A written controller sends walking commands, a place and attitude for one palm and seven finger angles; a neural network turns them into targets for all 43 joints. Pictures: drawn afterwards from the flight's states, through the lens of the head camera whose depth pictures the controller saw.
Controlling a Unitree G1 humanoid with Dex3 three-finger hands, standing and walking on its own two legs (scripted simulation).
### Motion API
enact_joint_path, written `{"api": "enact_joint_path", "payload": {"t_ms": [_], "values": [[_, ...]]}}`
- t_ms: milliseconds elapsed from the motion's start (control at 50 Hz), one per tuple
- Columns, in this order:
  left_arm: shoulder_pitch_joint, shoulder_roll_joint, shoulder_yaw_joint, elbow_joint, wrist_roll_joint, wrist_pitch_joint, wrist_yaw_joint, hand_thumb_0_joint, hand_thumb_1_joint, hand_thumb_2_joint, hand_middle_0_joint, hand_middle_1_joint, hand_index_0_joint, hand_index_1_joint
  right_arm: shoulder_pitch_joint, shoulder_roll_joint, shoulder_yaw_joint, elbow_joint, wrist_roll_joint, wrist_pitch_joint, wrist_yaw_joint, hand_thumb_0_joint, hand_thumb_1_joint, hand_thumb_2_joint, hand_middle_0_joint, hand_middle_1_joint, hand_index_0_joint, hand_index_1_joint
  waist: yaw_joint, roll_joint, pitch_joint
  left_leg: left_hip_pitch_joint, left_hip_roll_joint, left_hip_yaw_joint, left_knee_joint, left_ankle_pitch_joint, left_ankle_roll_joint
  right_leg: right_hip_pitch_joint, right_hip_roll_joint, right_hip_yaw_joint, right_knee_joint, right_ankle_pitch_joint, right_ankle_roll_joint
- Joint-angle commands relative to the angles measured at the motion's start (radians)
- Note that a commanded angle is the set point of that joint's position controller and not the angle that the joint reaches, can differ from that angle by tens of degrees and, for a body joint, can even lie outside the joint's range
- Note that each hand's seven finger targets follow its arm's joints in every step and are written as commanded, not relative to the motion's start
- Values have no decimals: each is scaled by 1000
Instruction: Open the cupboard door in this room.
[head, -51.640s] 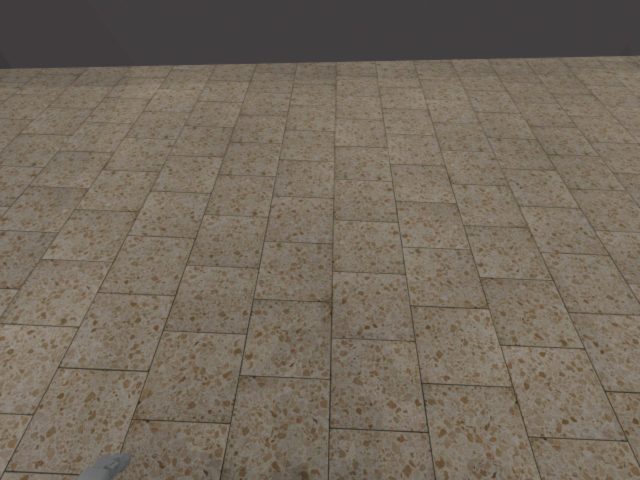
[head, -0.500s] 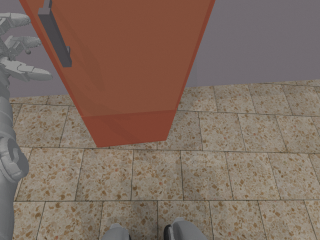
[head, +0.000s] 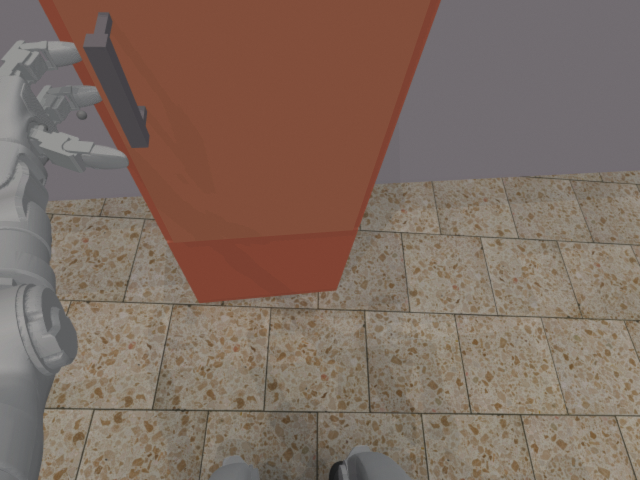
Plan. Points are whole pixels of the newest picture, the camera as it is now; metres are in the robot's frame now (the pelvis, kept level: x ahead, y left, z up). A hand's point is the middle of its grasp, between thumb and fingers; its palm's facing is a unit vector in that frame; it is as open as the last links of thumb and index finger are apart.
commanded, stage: slide the fingers in behind the handle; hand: left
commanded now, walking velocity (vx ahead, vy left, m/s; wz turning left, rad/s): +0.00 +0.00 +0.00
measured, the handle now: (123, 85) +0.56 +0.18 +0.13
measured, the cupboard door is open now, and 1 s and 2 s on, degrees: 0 0 1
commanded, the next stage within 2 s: move the hooked fingers beside the handle in 1.14 s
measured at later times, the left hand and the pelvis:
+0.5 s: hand (88, 121) +0.51 +0.21 +0.12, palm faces +0.08 -1.00 -0.01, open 14.7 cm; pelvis +0.00 +0.00 +0.00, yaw +2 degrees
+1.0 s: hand (98, 125) +0.51 +0.20 +0.12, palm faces +0.12 -0.99 -0.04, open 15.2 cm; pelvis -0.01 +0.00 +0.00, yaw +4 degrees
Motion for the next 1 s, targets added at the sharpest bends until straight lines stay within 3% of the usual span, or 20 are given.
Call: {"api": "enact_joint_path", "payload": {"t_ms": [0, 20, 40, 60, 80, 140, 180, 200, 280, 380, 460, 560, 580, 620, 720, 780, 820, 860, 940, 980], "values": [[-495, 195, -17, -253, -14, -73, -18, 0, -500, 300, -300, -1200, -300, -1200, 178, -190, -78, -34, 2, -21, -15, 0, -900, -900, 200, 300, 200, 300, -22, 169, -449, 421, -33, -59, -59, 541, 9, 109, 47, 25, -51, 423, -12], [-463, 179, -24, -231, -14, -71, -18, 0, -500, 300, -300, -1200, -300, -1200, 176, -188, -77, -36, 2, -21, -13, 0, -900, -900, 200, 300, 200, 300, -19, 151, -443, 421, -32, -62, -60, 542, 8, 106, 48, 21, -50, 416, -14], [-476, 191, -11, -265, -18, -84, -14, 0, -500, 300, -300, -1200, -300, -1200, 178, -189, -78, -35, 0, -21, -14, 0, -900, -900, 200, 300, 200, 300, -14, 177, -460, 445, -29, -67, -55, 582, 6, 103, 47, 20, -43, 426, -17], [-481, 150, -43, -282, -19, -88, -13, 0, -500, 300, -300, -1200, -300, -1200, 172, -183, -78, -36, 0, -22, -10, 0, -900, -900, 200, 300, 200, 300, -16, 198, -487, 477, -28, -69, -54, 607, 3, 93, 48, 22, -43, 430, -15], [-481, 108, -68, -280, -24, -87, -12, 0, -500, 300, -300, -1200, -300, -1200, 169, -179, -81, -31, 1, -25, -8, 0, -900, -900, 200, 300, 200, 300, -25, 188, -470, 483, -26, -68, -50, 610, 2, 78, 49, 18, -47, 429, -13], [-489, 111, -56, -256, -35, -85, -5, 0, -500, 300, -300, -1200, -300, -1200, 170, -186, -81, -26, 0, -26, -8, 0, -900, -900, 200, 300, 200, 300, -32, 118, -435, 440, -31, -71, -56, 556, 9, 97, 51, 17, -49, 418, -16], [-504, 71, -87, -264, -30, -84, -2, 0, -500, 300, -300, -1200, -300, -1200, 161, -181, -83, -25, 1, -29, -6, 0, -900, -900, 200, 300, 200, 300, -34, 160, -451, 461, -32, -68, -56, 561, 5, 80, 48, 19, -48, 413, -14], [-515, 81, -80, -271, -30, -85, 2, 0, -500, 300, -300, -1200, -300, -1200, 163, -183, -85, -19, -1, -31, -6, 0, -900, -900, 200, 300, 200, 300, -36, 143, -449, 460, -30, -72, -55, 560, 5, 80, 47, 18, -48, 413, -14], [-513, 26, -115, -315, -29, -100, 14, 0, -500, 300, -300, -1200, -300, -1200, 158, -175, -88, -16, -3, -38, 1, 0, -900, -900, 200, 300, 200, 300, -24, 193, -491, 528, -26, -84, -50, 629, -6, 60, 48, 12, -41, 410, -18], [-557, -26, -162, -253, -28, -87, 29, 0, -500, 300, -300, -1200, -300, -1200, 148, -178, -87, -2, 1, -44, 0, 0, -900, -900, 200, 300, 200, 300, -59, 119, -395, 453, -32, -85, -63, 504, 1, 34, 47, 9, -51, 356, -14], [-580, -98, -217, -306, -23, -101, 40, 0, -500, 300, -300, -1200, -300, -1200, 154, -169, -93, 8, -4, -57, 6, 0, -900, -900, 200, 300, 200, 300, -52, 207, -472, 559, -23, -105, -50, 609, -13, -11, 45, 5, -41, 354, -19], [-621, -173, -270, -315, -25, -105, 63, 0, -500, 300, -300, -1200, -300, -1200, 158, -167, -97, 25, -9, -70, 13, 0, -900, -900, 200, 300, 200, 300, -64, 191, -476, 588, -19, -128, -53, 626, -21, -35, 47, -5, -41, 332, -20], [-632, -218, -300, -314, -27, -102, 66, 0, -500, 300, -300, -1200, -300, -1200, 156, -164, -97, 29, -9, -74, 16, 0, -900, -900, 200, 300, 200, 300, -73, 197, -467, 596, -19, -129, -53, 628, -23, -47, 49, -8, -41, 330, -19], [-643, -212, -295, -295, -25, -100, 75, 0, -500, 300, -300, -1200, -300, -1200, 155, -169, -98, 38, -11, -77, 16, 0, -900, -900, 200, 300, 200, 300, -78, 164, -446, 566, -23, -127, -56, 572, -21, -44, 48, -9, -44, 314, -20], [-672, -298, -354, -305, -22, -107, 94, 0, -500, 300, -300, -1200, -300, -1200, 151, -163, -99, 52, -14, -93, 23, 0, -900, -900, 200, 300, 200, 300, -89, 185, -443, 586, -24, -136, -59, 559, -23, -72, 46, -13, -44, 295, -21], [-687, -282, -347, -298, -18, -112, 103, 0, -500, 300, -300, -1200, -300, -1200, 154, -166, -100, 60, -14, -99, 25, 0, -900, -900, 200, 300, 200, 300, -87, 181, -456, 587, -28, -139, -58, 551, -23, -68, 46, -11, -42, 293, -24], [-686, -275, -339, -266, -18, -110, 105, 0, -500, 300, -300, -1200, -300, -1200, 151, -168, -96, 65, -16, -104, 24, 0, -900, -900, 200, 300, 200, 300, -88, 162, -425, 554, -34, -135, -61, 507, -20, -65, 44, -11, -44, 285, -26], [-702, -277, -348, -294, -17, -118, 104, 0, -500, 300, -300, -1200, -300, -1200, 151, -167, -96, 65, -14, -109, 24, 0, -900, -900, 200, 300, 200, 300, -85, 192, -450, 581, -32, -141, -61, 544, -23, -69, 43, -9, -39, 291, -26], [-693, -310, -365, -305, -27, -125, 95, 0, -500, 300, -300, -1200, -300, -1200, 151, -163, -97, 67, -15, -115, 27, 0, -900, -900, 200, 300, 200, 300, -83, 184, -470, 600, -33, -142, -54, 588, -23, -55, 45, -12, -35, 312, -27], [-682, -282, -344, -322, -30, -130, 94, 0, -500, 300, -300, -1200, -300, -1200, 147, -165, -100, 65, -13, -116, 28, 0, -900, -900, 200, 300, 200, 300, -71, 178, -499, 609, -35, -137, -52, 601, -23, -36, 47, -9, -38, 331, -26]]}}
